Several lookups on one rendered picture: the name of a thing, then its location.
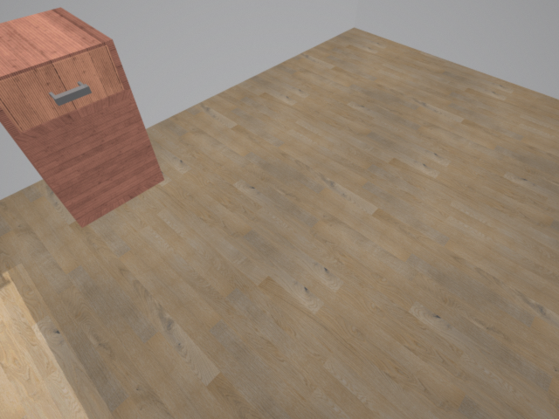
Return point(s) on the drawer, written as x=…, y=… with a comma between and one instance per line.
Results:
x=25, y=98

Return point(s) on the cabinet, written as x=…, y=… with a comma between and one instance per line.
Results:
x=96, y=157

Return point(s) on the handle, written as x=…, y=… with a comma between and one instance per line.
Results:
x=73, y=94

